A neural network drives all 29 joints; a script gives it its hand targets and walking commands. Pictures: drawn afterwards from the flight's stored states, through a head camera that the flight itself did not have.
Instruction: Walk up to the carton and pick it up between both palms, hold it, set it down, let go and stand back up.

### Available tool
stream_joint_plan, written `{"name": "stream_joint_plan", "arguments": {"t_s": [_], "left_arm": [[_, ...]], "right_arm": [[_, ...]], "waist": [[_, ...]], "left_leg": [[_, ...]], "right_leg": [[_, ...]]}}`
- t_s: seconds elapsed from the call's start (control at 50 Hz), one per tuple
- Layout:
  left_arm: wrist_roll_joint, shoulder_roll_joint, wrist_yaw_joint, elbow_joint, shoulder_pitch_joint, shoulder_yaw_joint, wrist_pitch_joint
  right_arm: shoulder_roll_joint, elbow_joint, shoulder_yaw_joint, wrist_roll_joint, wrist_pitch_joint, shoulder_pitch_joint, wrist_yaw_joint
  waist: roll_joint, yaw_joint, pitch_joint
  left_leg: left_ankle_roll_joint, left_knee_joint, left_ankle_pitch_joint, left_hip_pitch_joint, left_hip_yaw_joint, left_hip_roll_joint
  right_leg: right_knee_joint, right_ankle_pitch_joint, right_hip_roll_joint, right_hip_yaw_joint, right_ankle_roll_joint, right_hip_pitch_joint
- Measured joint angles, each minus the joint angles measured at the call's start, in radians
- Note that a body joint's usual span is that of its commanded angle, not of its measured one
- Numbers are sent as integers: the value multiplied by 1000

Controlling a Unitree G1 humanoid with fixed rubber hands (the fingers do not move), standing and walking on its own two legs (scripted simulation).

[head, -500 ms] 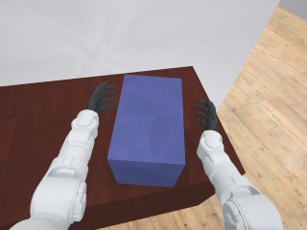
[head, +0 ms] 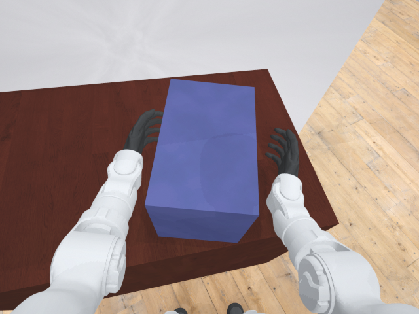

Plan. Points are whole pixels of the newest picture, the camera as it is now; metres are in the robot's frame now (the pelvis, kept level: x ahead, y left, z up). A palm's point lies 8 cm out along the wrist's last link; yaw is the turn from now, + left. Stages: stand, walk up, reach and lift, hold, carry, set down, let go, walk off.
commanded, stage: reach and lift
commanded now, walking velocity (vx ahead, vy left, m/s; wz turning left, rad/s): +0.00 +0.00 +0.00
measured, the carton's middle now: (205, 163) +0.41 +0.01 -0.02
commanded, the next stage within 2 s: none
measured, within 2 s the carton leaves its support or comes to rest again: leaves its support in 1.82 s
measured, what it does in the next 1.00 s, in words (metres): stands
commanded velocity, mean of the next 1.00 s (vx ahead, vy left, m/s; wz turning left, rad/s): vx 0.00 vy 0.00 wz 0.00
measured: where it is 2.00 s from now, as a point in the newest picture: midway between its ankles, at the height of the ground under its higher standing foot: outside the picture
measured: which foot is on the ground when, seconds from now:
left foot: down 0.00-1.00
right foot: down 0.00-1.00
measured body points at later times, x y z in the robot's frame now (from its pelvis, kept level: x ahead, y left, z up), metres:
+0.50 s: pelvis +0.00 +0.00 +0.00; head +0.10 +0.04 +0.43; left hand +0.45 +0.13 +0.01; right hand +0.38 -0.13 +0.00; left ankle +0.00 +0.08 -0.73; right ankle +0.01 -0.14 -0.73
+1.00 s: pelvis +0.00 +0.00 +0.00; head +0.11 +0.04 +0.43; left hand +0.45 +0.13 +0.01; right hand +0.38 -0.13 +0.00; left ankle +0.00 +0.08 -0.73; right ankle +0.01 -0.14 -0.73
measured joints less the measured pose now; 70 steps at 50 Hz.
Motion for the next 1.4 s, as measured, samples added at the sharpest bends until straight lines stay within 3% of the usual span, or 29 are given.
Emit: {"name": "stream_joint_plan", "arguments": {"t_s": [0.16, 0.4, 0.68, 0.88, 1.4], "left_arm": [[46, -20, 2, 8, -16, 52, -12], [273, -97, 26, 12, -29, 260, -31], [437, -119, 7, 34, -45, 404, -56], [453, -119, 7, 68, -63, 428, -76], [436, -122, 19, 108, -76, 428, -97]], "right_arm": [[39, 3, -69, -76, -6, -9, 6], [116, 45, -280, -333, -108, -17, 19], [148, 41, -440, -481, -147, -18, 41], [157, 34, -490, -506, -156, -19, 57], [149, 42, -496, -506, -171, -15, 60]], "waist": [[0, 0, 0], [0, 0, 0], [0, 0, 0], [0, 0, 10], [0, 0, 11]], "left_leg": [[1, 11, 0, -22, -3, 0], [1, 11, 0, -25, -4, 0], [4, 11, 0, -25, -4, 0], [3, 11, 0, -18, -10, 0], [2, 11, 0, -18, -17, 0]], "right_leg": [[8, 0, 0, -3, 0, -19], [8, 0, 0, -4, 0, -22], [8, 0, 0, -5, 0, -22], [2, 0, 0, -12, 0, -9], [-11, 4, 0, -20, -1, -1]]}}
